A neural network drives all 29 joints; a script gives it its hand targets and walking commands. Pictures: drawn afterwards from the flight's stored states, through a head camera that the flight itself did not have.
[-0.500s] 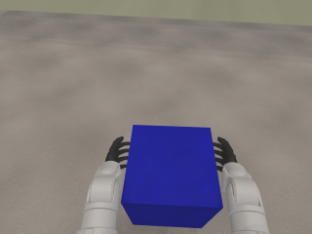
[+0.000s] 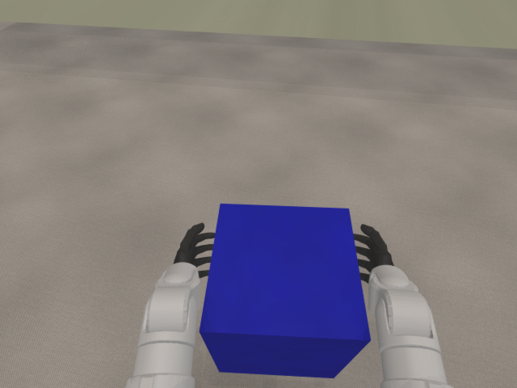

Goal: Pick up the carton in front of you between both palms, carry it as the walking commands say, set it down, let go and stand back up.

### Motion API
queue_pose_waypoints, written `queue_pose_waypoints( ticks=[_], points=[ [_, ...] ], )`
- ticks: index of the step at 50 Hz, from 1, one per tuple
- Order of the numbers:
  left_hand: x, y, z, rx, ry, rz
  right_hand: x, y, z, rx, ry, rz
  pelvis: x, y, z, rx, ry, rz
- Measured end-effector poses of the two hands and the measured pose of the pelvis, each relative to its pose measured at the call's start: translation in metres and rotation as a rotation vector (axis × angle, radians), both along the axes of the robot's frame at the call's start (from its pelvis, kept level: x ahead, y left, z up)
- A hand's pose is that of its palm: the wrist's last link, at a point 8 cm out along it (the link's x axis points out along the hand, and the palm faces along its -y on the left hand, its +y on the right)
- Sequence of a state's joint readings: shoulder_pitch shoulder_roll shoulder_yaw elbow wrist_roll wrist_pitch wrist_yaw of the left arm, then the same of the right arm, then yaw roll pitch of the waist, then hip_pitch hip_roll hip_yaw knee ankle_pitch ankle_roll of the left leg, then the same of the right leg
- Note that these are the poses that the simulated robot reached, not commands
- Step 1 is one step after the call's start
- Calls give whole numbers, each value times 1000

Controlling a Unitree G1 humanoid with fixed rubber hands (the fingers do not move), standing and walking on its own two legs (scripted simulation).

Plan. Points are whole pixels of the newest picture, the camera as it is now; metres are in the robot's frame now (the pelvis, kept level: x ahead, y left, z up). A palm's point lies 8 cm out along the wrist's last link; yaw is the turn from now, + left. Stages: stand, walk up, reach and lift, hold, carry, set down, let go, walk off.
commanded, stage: carry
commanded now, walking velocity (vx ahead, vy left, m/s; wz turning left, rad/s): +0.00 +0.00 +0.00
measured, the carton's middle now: (279, 295) +0.28 +0.00 -0.04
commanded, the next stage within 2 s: hold in 0.16 s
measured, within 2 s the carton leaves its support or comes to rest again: neither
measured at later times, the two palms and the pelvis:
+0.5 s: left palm (195, 284) +0.26 +0.13 +0.04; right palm (401, 300) +0.24 -0.17 +0.04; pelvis -0.03 +0.00 +0.01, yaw -4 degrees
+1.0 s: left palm (182, 272) +0.27 +0.15 +0.05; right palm (388, 297) +0.24 -0.15 +0.06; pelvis -0.04 +0.04 +0.01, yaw -8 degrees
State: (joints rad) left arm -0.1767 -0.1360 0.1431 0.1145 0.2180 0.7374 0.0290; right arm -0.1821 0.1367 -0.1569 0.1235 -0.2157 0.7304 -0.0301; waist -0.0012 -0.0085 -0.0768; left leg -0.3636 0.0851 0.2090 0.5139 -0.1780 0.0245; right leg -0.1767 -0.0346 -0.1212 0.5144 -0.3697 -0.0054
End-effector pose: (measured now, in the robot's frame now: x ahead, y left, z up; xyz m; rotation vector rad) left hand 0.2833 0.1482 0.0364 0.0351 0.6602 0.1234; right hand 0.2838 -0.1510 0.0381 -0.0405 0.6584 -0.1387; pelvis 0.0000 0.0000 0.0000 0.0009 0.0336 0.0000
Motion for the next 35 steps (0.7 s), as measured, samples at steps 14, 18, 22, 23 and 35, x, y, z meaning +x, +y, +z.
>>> queue_pose_waypoints(
  ticks=[14,18,22,23,35],
  points=[
    [-15,-4,0,1,4,-8,-15,-4,2,-16,5,9,-8,-3,9,8,-87,-29],
    [-19,-12,-1,-2,8,-39,-28,-12,2,-17,9,-23,-16,-2,11,2,-109,-53],
    [-22,-19,1,3,2,-70,-40,-18,4,-16,3,-53,-25,0,11,-1,-130,-60],
    [-23,-19,2,4,2,-75,-42,-18,4,-15,3,-57,-27,1,11,-1,-135,-62],
    [-32,-7,5,-11,-8,-88,-56,-6,9,-20,-7,-77,-43,17,9,-12,-171,-95]
  ],
)
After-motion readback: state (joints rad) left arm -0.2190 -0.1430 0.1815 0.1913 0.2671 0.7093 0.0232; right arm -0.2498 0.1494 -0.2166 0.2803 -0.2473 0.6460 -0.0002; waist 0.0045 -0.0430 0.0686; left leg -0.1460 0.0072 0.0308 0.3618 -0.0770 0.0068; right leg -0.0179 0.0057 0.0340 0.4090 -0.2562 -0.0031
